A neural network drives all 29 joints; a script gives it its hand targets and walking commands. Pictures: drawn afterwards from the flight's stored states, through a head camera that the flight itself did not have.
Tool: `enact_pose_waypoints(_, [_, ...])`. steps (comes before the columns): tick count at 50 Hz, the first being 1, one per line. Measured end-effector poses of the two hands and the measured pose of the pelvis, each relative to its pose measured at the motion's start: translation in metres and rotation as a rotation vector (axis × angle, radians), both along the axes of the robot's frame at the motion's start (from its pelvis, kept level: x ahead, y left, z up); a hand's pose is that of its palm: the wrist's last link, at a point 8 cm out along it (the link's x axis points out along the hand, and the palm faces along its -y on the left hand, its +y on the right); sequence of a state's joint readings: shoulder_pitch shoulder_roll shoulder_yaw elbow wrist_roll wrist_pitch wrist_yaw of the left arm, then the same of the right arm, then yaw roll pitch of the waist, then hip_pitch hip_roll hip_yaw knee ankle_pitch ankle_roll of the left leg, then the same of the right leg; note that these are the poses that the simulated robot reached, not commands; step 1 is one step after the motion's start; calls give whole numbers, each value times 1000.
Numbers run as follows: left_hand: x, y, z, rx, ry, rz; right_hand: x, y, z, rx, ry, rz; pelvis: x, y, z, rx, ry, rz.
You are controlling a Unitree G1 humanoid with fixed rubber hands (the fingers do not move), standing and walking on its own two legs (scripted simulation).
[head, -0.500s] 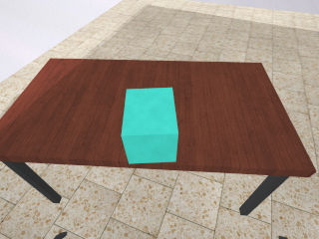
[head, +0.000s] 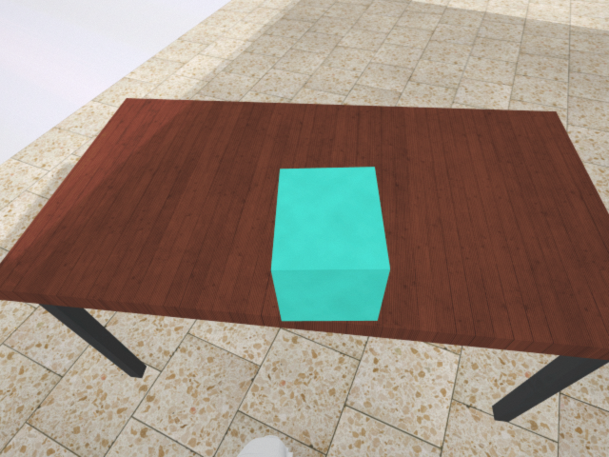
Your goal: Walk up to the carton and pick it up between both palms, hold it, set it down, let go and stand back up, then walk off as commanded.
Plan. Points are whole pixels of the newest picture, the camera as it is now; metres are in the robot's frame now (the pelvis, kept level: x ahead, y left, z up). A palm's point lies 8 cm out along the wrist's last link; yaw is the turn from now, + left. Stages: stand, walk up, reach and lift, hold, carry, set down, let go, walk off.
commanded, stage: walk up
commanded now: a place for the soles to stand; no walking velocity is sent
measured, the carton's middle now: (328, 244) +0.47 +0.01 -0.06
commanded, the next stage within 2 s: none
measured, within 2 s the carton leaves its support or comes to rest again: neither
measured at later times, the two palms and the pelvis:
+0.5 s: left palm out of the picture +0.11 +0.39 -0.14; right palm (534, 448) +0.16 -0.26 -0.08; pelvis +0.07 +0.07 -0.01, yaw -3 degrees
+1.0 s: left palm (122, 412) +0.19 +0.32 -0.12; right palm out of the picture +0.11 -0.29 -0.12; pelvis +0.06 +0.02 -0.02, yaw -5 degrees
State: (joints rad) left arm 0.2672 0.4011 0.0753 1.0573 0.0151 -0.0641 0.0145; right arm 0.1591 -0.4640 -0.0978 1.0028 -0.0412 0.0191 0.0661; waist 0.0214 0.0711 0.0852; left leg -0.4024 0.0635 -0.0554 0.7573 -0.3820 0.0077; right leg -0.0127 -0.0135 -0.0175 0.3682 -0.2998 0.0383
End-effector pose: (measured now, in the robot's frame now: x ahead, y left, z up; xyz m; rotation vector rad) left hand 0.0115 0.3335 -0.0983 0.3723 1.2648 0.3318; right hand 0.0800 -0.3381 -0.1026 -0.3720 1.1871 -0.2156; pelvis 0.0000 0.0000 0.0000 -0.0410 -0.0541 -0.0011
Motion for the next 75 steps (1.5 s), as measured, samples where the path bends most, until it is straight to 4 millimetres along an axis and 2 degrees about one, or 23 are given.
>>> enact_pose_waypoints(3, [2, 31, -8, 13, 16, 18, 23, 23, -4, -4, 0, 27, 14, 20, -9, -8, -9, 14])
enact_pose_waypoints(6, [20, 55, -24, 2, 17, 19, 44, 53, -10, -11, -18, 33, 27, 42, -19, 28, -24, 10])
enact_pose_waypoints(11, [60, 61, -33, -56, 15, -32, 63, 94, -1, 8, -60, 13, 40, 63, -11, 17, -10, 16])
enact_pose_waypoints(15, [78, 62, -32, -85, 30, -64, 77, 108, 13, 4, -120, -8, 53, 73, -3, 21, -8, -9])
enact_pose_waypoints(21, [93, 67, -36, -91, 45, -62, 81, 98, 23, -59, -138, -30, 65, 74, -4, 39, -14, -27])
enact_pose_waypoints(27, [106, 55, -37, -98, 49, -86, 77, 73, 24, -104, -138, -54, 67, 65, -8, 37, -9, -60])
enact_pose_waypoints(31, [119, 40, -35, -89, 37, -126, 74, 51, 15, -109, -140, -65, 66, 51, -15, 36, 4, -82])
enact_pose_waypoints(36, [129, 16, -29, -48, 5, -166, 67, 23, -8, -80, -130, -91, 62, 30, -24, 12, 5, -91])
enact_pose_waypoints(42, [150, -5, -13, -36, -62, -199, 56, 27, -20, -16, -102, -119, 63, 21, -17, 40, 27, -113])
enact_pose_waypoints(46, [170, -9, -16, -43, -143, -211, 43, 35, -27, -8, -48, -98, 61, 20, -21, 24, 32, -83])
enact_pose_waypoints(50, [181, -18, -22, -81, -178, -197, 30, 46, -19, 2, -23, -86, 58, 15, -16, 80, 7, -85])
enact_pose_waypoints(54, [183, -32, -21, -113, -200, -201, 26, 40, -10, -5, -21, -87, 60, 12, -10, 41, 7, -71])
enact_pose_waypoints(58, [175, -36, -17, -118, -194, -202, 36, 32, -3, -13, -68, -87, 57, 10, -6, 38, -3, -54])
enact_pose_waypoints(67, [149, -28, -1, -89, -171, -150, 55, 35, 1, 25, -98, -38, 48, 8, 4, 37, -8, -31])
enact_pose_waypoints(75, [120, -18, 2, -66, -102, -110, 47, 41, -8, 56, -18, -21, 46, 8, 8, 30, 3, -13])
